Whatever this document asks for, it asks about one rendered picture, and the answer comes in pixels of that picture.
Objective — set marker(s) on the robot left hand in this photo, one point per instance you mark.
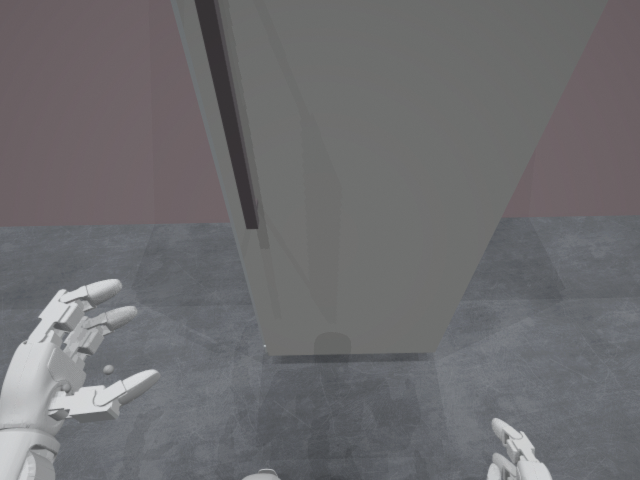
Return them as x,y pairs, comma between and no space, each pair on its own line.
31,395

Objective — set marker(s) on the robot left shin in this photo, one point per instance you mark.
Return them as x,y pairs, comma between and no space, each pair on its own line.
267,471

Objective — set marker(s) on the left robot forearm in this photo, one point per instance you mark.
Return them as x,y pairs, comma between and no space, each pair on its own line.
27,454

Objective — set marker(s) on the fridge door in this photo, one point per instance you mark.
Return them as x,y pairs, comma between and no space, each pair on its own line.
385,139

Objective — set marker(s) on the robot right hand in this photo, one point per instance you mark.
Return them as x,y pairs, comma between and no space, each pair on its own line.
521,452

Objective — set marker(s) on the handle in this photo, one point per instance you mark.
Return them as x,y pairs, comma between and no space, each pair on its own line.
215,44

